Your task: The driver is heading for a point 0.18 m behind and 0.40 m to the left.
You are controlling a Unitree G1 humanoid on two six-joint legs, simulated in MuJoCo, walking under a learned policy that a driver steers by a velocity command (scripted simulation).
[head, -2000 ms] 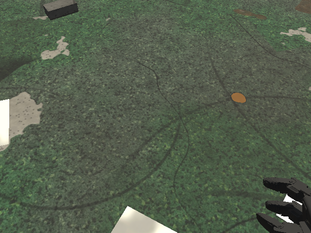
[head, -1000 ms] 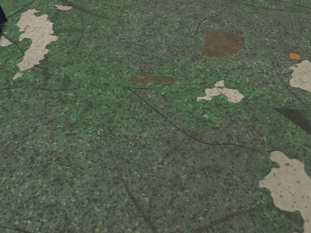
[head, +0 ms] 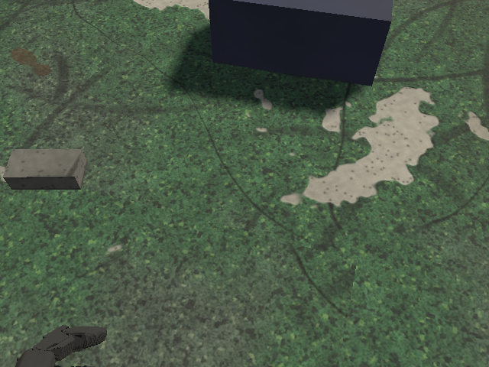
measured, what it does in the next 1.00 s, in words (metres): walks ahead, turning left: right foot, then left foot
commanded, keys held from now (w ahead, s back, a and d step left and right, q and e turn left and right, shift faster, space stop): q+shift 0.02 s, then shift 0.50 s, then q+shift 0.26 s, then w+q+shift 0.22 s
